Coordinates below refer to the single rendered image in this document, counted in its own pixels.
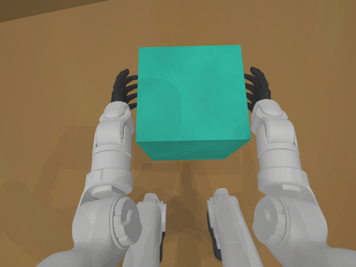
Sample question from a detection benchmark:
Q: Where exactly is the robot right hand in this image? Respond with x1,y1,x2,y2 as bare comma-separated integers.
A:
244,67,271,113

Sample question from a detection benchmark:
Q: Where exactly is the right robot forearm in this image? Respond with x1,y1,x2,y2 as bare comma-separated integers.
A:
250,99,328,229

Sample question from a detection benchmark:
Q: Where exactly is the left robot forearm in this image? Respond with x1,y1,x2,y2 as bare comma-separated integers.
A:
72,101,135,242

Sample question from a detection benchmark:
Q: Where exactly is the right robot thigh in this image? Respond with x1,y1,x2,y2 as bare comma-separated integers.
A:
207,193,264,267

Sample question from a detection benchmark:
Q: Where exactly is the carton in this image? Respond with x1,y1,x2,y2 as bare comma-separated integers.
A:
136,45,251,161

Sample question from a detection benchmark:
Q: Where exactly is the robot left hand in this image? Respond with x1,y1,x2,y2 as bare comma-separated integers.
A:
111,69,138,110

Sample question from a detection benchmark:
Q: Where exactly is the left robot foot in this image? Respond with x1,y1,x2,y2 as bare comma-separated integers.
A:
160,232,165,263

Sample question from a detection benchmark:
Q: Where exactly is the robot right upper arm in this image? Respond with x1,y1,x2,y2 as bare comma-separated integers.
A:
252,195,356,267

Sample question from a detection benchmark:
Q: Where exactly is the robot left upper arm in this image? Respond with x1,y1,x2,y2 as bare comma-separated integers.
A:
35,195,142,267

